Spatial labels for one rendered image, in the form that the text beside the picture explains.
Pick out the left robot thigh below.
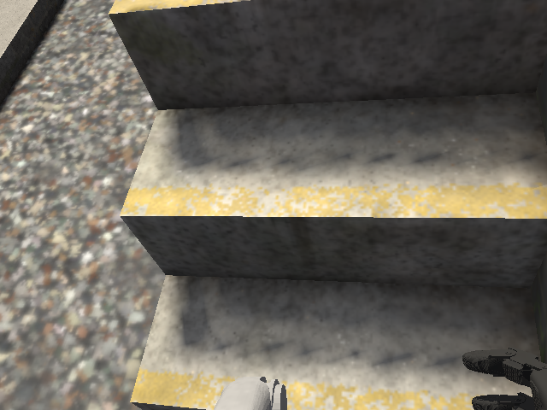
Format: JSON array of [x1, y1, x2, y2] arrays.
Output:
[[214, 377, 287, 410]]

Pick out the right robot hand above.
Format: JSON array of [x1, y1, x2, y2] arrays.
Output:
[[462, 347, 547, 410]]

